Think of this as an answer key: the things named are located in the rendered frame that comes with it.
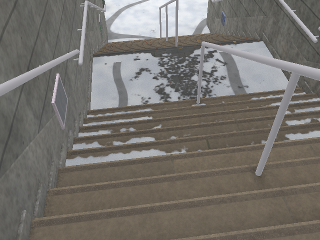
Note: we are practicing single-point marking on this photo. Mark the stairs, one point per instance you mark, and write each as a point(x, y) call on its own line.
point(179, 170)
point(153, 43)

